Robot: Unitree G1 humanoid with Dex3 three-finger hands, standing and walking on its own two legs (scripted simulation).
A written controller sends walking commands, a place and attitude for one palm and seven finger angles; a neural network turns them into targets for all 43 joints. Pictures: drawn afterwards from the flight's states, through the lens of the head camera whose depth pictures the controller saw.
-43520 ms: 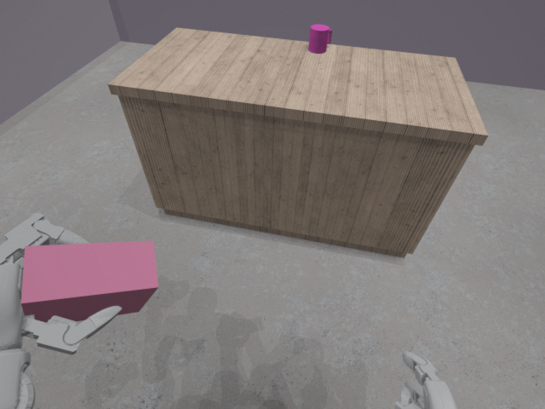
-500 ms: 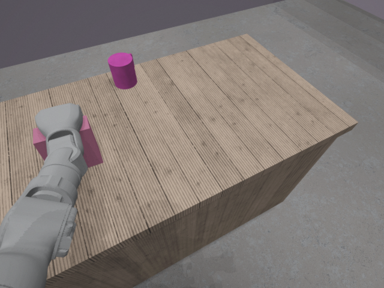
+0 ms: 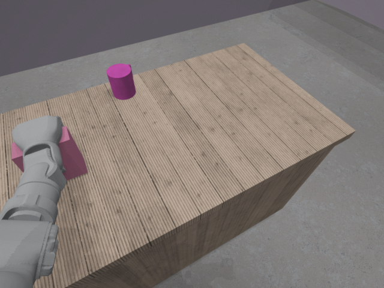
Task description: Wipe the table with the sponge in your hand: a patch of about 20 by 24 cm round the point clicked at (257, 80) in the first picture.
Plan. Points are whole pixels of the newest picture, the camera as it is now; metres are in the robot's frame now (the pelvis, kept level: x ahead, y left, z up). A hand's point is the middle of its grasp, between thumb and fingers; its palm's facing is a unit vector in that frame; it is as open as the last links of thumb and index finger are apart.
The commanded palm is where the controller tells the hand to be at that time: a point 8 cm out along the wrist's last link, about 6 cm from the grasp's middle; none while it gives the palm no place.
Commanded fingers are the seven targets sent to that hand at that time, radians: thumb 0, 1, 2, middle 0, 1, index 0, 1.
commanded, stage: slide back across to the first lane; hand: left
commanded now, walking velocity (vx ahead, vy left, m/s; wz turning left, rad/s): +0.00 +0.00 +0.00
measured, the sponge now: (56, 164) +0.40 +0.33 +0.00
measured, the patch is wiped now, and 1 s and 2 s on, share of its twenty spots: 1.00 1.00 1.00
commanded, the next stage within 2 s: wipe back along the first lane in 0.20 s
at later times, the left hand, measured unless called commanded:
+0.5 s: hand (30, 163) +0.37 +0.36 +0.04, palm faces -0.10 -0.02 -0.99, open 9.8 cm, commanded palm +0.35 +0.33 +0.08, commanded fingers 0.00 0.10 1.30 -1.20 -1.60 -1.20 -1.60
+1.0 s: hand (32, 185) +0.32 +0.33 +0.03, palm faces -0.05 -0.02 -1.00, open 9.9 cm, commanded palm +0.29 +0.31 +0.06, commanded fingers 0.00 0.10 1.30 -1.20 -1.60 -1.20 -1.60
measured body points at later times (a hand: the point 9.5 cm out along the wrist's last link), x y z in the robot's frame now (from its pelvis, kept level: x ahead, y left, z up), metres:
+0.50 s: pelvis +0.01 +0.01 +0.00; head +0.05 +0.01 +0.45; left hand +0.38 +0.35 +0.09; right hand +0.14 -0.25 -0.12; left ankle +0.00 +0.09 -0.73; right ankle -0.01 -0.12 -0.73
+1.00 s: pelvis +0.00 +0.01 +0.01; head +0.01 +0.00 +0.46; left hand +0.32 +0.33 +0.09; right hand +0.18 -0.23 -0.10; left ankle +0.00 +0.09 -0.73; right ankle -0.01 -0.12 -0.73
